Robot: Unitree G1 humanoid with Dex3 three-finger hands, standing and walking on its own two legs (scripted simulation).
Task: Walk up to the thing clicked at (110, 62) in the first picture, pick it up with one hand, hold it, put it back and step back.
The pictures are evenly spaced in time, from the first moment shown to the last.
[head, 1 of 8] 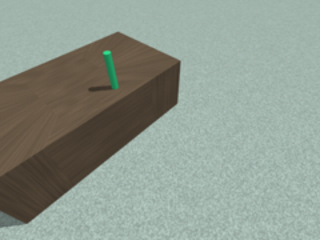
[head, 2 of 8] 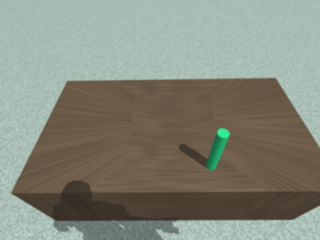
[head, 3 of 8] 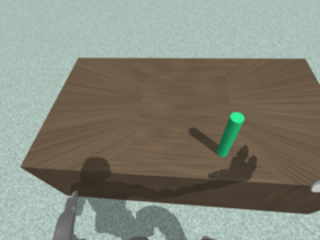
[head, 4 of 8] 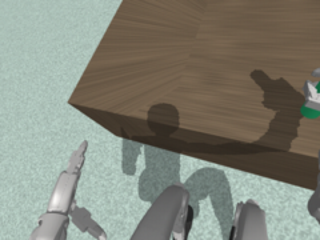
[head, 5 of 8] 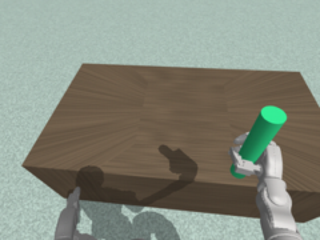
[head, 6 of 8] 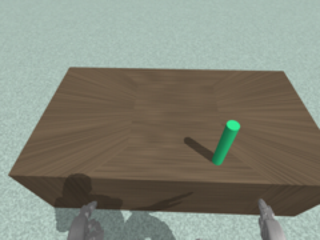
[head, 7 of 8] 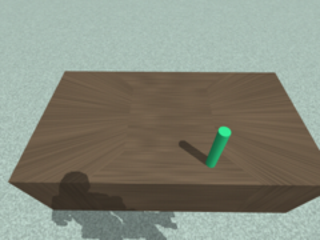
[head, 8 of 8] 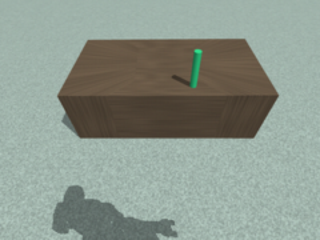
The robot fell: no
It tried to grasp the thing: yes
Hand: right
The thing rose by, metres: 0.25
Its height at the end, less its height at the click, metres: +0.00
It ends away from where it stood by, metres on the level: 0.03
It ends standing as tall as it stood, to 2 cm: yes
